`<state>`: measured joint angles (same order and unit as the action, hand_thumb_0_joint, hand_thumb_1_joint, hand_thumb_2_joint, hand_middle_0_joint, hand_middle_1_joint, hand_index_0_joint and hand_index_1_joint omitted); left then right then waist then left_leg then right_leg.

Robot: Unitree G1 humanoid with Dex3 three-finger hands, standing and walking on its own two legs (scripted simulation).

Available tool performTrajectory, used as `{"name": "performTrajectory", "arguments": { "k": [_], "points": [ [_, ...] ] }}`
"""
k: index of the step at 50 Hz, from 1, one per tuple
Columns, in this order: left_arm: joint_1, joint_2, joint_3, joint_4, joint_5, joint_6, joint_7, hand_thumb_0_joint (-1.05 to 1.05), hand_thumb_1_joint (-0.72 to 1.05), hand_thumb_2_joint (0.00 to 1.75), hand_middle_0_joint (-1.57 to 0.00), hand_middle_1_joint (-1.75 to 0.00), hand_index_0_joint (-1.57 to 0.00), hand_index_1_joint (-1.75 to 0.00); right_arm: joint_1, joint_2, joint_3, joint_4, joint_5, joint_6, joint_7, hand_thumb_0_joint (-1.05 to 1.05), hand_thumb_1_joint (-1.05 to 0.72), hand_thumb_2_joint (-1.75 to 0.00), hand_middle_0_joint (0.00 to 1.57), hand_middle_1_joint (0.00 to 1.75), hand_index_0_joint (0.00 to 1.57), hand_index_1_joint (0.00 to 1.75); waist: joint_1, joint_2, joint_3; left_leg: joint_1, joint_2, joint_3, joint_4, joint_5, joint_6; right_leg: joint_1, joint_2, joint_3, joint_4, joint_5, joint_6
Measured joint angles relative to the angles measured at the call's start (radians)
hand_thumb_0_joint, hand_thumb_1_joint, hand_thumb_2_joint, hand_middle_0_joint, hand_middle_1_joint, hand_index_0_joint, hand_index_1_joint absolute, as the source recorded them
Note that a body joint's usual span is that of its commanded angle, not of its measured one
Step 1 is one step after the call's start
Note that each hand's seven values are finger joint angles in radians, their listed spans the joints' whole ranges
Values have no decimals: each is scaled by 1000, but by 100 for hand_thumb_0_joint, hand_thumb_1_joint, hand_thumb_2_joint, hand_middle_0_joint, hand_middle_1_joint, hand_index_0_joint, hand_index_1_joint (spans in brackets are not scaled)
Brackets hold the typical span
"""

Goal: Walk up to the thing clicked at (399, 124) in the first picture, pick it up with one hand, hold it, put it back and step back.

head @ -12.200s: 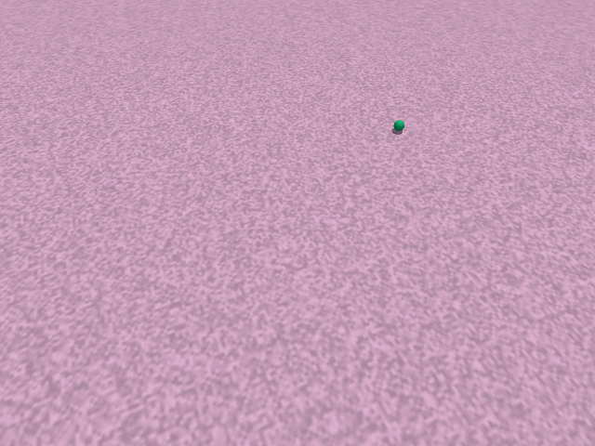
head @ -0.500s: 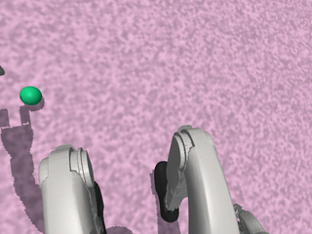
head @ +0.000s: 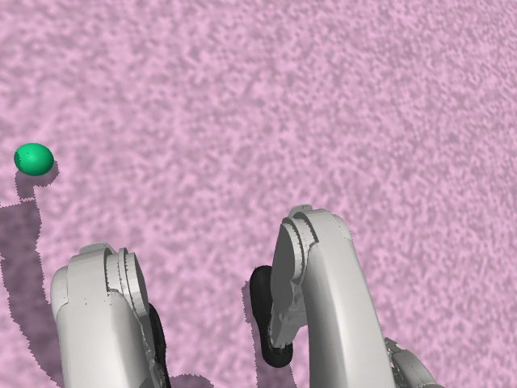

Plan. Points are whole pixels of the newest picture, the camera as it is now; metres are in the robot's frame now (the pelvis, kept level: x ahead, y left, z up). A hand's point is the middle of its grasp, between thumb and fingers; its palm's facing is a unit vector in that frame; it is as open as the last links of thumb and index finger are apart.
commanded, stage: approach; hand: left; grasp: from above
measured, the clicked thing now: (34, 159) +0.49 +0.30 -0.30
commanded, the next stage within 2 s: rest palm in 0.34 s
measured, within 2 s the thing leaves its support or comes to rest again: neither
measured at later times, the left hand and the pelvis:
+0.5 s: hand (15, 132) +0.50 +0.29 -0.20, palm faces -0.42 -0.05 -0.90, open 13.9 cm; pelvis +0.00 +0.00 -0.01, yaw -2 degrees
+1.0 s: hand (27, 163) +0.47 +0.29 -0.25, palm faces -0.41 -0.07 -0.91, open 14.2 cm; pelvis +0.00 +0.00 -0.03, yaw -4 degrees
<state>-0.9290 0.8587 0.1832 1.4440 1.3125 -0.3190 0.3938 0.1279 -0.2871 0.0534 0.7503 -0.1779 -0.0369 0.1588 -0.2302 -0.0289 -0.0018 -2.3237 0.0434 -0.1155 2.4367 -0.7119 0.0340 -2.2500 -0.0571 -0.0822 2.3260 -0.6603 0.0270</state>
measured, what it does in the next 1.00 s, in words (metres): stands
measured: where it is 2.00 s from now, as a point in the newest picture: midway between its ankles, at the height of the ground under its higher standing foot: (215, 353)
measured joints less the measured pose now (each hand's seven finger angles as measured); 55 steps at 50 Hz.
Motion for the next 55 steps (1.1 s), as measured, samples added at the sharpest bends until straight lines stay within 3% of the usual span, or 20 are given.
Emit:
{"name": "performTrajectory", "arguments": {
  "k": [6, 11, 16, 21, 24, 29, 33, 35, 38, 41, 47, 51, 55],
  "points": [
    [-40, -10, -61, 28, 0, 13, 7, 0, -54, 101, -8, -101, -8, -101, 6, 3, 7, 6, 3, -12, 2, 0, -91, -90, 20, 30, 20, 30, -10, -7, 0, -8, 0, 2, 6, 5, 1, -9, 0, 3, 7, 5, 1],
    [-111, -20, -92, 90, 22, 28, 38, 0, -52, 99, -8, -103, -9, -102, 5, 3, 28, 5, -1, -30, 0, 0, -91, -90, 20, 30, 20, 30, -43, -16, 6, -20, 1, -3, 16, 9, 1, -19, 3, 0, 13, 11, 1],
    [-176, 3, -62, 156, 59, 65, 79, 0, -51, 98, -8, -104, -10, -102, 10, -4, 59, -18, -10, -44, -1, 0, -90, -90, 20, 30, 20, 30, -98, -15, 25, -35, 3, -14, 31, 9, 0, -32, 8, -9, 21, 17, 1],
    [-185, 32, -19, 155, 41, 126, 83, 0, -50, 96, -7, -105, -10, -103, 36, -18, 79, -44, -4, -52, 3, 0, -91, -90, 20, 30, 20, 30, -132, -1, 53, -46, 8, -22, 45, 4, -1, -45, 14, -15, 28, 21, 1],
    [-148, 36, 0, 111, 5, 153, 54, 0, -50, 95, -7, -106, -10, -103, 55, -22, 80, -52, 7, -47, 9, 0, -91, -90, 20, 30, 20, 30, -128, 12, 68, -44, 10, -24, 46, 0, -3, -46, 17, -16, 28, 20, 0],
    [-99, 44, -10, 71, -63, 149, -29, 0, -49, 94, -6, -107, -10, -103, 65, -19, 87, -47, 19, -31, 19, 0, -91, -90, 20, 30, 20, 30, -103, 18, 85, -33, 10, -25, 40, 0, -4, -38, 17, -17, 24, 20, -2],
    [-87, 80, -10, 96, -74, 84, -71, 0, -49, 94, -6, -106, -10, -103, 48, -21, 99, -54, 7, -28, 19, 1, -91, -90, 20, 30, 20, 30, -91, 2, 103, -30, 6, -37, 45, 7, -8, -27, 15, -27, 24, 26, -4],
    [-93, 92, -40, 110, -68, 43, -71, 0, -50, 94, -6, -105, -10, -102, 40, -24, 102, -56, -2, -30, 18, 0, -91, -90, 20, 30, 20, 30, -84, -13, 111, -30, 3, -43, 51, 10, -9, -22, 15, -32, 27, 28, -4],
    [-104, 105, -58, 132, -36, -27, -37, 0, -50, 95, -7, -104, -9, -101, 18, -30, 118, -51, -17, -34, 18, 0, -91, -90, 20, 30, 20, 30, -78, -43, 122, -26, 3, -51, 64, 8, -9, -14, 17, -38, 32, 29, -2],
    [-108, 119, -52, 160, 21, -71, 38, 0, -50, 95, -7, -102, -9, -100, -6, -33, 129, -50, -39, -39, 18, 0, -90, -90, 20, 30, 20, 30, -85, -71, 127, -20, 4, -59, 78, 1, -9, -4, 20, -43, 39, 26, 1],
    [-119, 125, -55, 241, 103, -35, 204, 0, -50, 96, -7, -99, -9, -98, -47, -34, 147, -42, -88, -74, 30, 0, -90, -90, 20, 30, 20, 30, -115, -99, 111, -26, 5, -73, 106, -16, -6, -3, 26, -53, 54, 18, 8],
    [-140, 119, -54, 283, 102, 40, 260, 0, -51, 96, -8, -98, -9, -97, -62, -37, 154, -42, -100, -108, 49, 0, -90, -90, 20, 30, 20, 30, -135, -99, 108, -37, 6, -76, 118, -19, 0, -10, 29, -55, 59, 17, 15],
    [-168, 135, -18, 306, 77, 96, 254, 0, -51, 95, -7, -99, -9, -98, -59, -43, 166, -58, -97, -139, 70, 0, -91, -90, 20, 29, 20, 30, -156, -91, 122, -49, 5, -78, 130, -18, 6, -16, 30, -55, 66, 18, 20]
  ]
}}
